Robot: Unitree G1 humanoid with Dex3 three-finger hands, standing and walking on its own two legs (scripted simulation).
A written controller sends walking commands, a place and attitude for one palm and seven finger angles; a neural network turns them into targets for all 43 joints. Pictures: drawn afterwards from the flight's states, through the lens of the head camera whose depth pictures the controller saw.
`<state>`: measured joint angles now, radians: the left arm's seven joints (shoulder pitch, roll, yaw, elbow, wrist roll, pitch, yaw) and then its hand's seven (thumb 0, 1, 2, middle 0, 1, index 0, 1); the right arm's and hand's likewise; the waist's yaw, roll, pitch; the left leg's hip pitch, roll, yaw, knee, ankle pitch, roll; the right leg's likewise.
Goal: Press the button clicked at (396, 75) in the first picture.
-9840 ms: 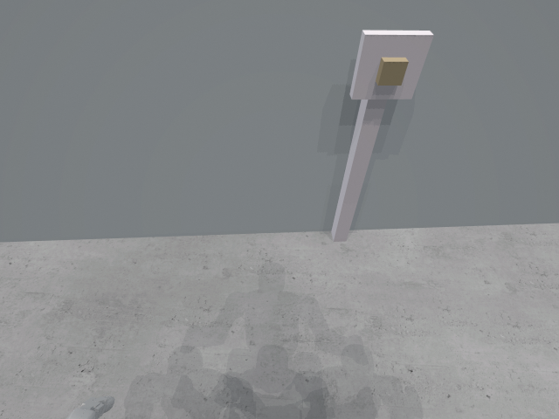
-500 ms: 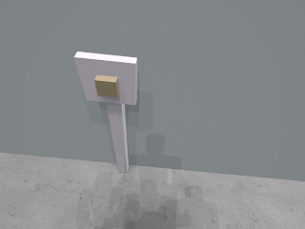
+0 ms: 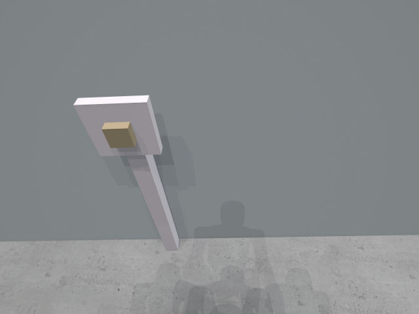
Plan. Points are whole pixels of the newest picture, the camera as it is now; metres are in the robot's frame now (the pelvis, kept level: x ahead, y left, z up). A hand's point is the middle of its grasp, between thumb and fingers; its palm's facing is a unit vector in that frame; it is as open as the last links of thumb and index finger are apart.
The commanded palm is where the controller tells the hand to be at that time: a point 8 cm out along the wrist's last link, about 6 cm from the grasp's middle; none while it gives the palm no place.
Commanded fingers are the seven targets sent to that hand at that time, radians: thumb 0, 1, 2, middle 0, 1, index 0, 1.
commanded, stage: come to a stop and stand still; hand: left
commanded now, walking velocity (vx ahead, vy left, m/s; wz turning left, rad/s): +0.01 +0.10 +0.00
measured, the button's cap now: (120, 134) +0.53 +0.27 +0.05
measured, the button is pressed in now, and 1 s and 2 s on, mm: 0 0 0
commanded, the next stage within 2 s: look again from close up in 0.90 s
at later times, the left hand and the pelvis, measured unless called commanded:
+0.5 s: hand out of the picture +0.00 +0.20 -0.19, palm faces +0.05 -0.98 -0.18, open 7.4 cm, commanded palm none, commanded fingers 0.00 0.90 0.90 -0.20 -0.30 -0.20 -0.30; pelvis +0.00 +0.04 +0.00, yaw +0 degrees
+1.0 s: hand out of the picture -0.05 +0.20 -0.18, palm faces +0.03 -0.99 -0.17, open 7.4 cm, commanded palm none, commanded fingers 0.00 0.90 0.90 -0.20 -0.30 -0.20 -0.30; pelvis -0.02 +0.04 +0.00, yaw +0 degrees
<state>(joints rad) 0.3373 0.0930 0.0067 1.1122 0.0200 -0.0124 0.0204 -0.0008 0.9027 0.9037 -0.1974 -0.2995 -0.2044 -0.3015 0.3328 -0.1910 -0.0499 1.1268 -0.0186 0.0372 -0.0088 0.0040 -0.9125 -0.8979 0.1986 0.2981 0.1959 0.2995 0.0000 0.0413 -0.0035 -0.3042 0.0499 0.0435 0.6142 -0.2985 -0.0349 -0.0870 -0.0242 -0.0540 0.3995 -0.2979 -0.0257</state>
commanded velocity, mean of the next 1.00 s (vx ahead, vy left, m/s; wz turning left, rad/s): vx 0.00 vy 0.01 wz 0.00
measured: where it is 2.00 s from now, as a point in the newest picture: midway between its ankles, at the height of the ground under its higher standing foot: outside the picture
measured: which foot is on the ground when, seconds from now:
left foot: up 0.00-0.14, down 0.16-1.00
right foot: down 0.00-1.00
